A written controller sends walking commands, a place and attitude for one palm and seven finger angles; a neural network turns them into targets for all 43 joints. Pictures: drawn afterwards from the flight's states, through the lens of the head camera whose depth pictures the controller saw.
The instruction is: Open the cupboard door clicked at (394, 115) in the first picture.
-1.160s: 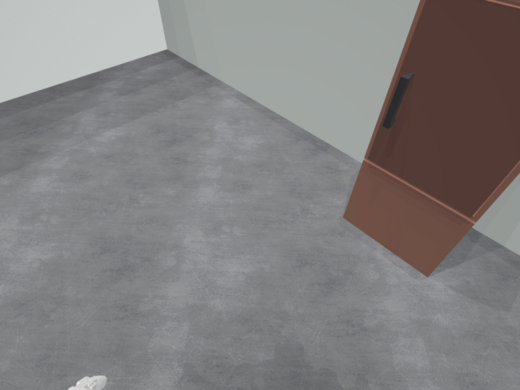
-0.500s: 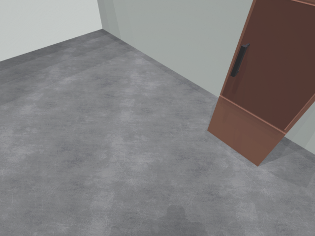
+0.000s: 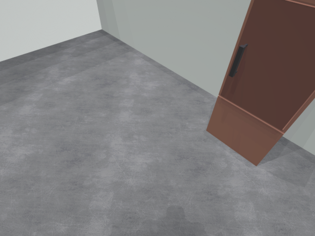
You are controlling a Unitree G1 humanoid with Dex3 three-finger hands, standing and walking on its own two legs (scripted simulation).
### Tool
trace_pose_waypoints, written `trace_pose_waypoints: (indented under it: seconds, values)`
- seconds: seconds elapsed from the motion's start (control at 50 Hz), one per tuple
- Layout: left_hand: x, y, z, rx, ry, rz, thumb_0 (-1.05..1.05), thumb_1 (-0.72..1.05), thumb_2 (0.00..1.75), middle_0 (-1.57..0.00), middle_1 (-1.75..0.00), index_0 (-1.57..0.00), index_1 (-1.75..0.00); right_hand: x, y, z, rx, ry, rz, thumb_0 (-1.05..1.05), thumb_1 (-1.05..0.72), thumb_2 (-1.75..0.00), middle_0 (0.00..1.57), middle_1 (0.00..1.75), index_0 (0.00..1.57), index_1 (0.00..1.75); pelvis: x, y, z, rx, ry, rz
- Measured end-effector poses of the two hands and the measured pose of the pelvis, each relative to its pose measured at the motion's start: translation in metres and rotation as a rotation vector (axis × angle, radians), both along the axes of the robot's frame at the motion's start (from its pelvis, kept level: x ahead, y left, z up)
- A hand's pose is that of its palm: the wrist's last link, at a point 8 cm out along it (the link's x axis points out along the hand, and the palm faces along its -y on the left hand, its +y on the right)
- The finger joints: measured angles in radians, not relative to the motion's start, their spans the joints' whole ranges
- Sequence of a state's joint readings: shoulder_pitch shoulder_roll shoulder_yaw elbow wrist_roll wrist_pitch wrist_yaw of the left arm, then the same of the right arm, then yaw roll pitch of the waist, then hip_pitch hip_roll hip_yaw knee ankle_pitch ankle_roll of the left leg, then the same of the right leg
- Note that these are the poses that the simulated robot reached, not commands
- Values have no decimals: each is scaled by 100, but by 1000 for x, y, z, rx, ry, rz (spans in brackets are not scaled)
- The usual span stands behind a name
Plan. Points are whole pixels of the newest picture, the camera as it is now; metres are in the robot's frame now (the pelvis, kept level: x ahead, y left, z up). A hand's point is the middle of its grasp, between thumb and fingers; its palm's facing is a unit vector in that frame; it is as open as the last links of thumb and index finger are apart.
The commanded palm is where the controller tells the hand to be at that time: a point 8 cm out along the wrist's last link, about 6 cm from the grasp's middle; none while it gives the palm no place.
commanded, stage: look at it before walking up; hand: left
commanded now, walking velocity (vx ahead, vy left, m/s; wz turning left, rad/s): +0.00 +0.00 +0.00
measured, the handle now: (238, 60) +0.99 -0.38 -0.07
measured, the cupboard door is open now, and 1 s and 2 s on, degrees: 0 0 0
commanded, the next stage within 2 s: walk to a spot facing it in 0.28 s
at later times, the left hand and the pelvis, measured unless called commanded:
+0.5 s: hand out of the picture +0.07 +0.24 -0.16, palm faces -0.01 -0.95 -0.31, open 7.4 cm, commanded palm none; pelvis +0.01 +0.00 +0.00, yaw +1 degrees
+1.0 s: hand out of the picture +0.15 +0.25 -0.18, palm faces +0.16 -0.98 -0.15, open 7.4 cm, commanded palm none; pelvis +0.15 +0.07 +0.00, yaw +8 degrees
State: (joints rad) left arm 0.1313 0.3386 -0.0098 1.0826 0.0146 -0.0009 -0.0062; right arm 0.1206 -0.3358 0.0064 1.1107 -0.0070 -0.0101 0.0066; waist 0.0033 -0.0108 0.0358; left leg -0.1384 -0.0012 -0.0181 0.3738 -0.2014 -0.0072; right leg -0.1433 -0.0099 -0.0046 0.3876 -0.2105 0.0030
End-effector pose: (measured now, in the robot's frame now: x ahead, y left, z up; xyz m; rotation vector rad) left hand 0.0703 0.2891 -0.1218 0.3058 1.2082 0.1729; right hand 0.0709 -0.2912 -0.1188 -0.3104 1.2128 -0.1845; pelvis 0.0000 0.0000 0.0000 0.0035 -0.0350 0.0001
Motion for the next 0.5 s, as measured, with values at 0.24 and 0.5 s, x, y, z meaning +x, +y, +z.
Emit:
trace_pose_waypoints:
  seconds: [0.24, 0.5]
  values:
    - [-3, 1, -1, 0, 19, 7, 1, 90, 90, -20, -30, -20, -30, 6, 0, 1, -4, 2, 5, 1, -90, -90, 20, 30, 21, 30, 3, 0, 0, -1, 3, 1]
    - [-3, -3, -7, -13, 19, 32, 1, 91, 90, -20, -29, -20, -29, 11, 10, -4, 9, 16, 17, 1, -90, -90, 20, 30, 20, 30, 12, 2, -2, -6, 8, 17]
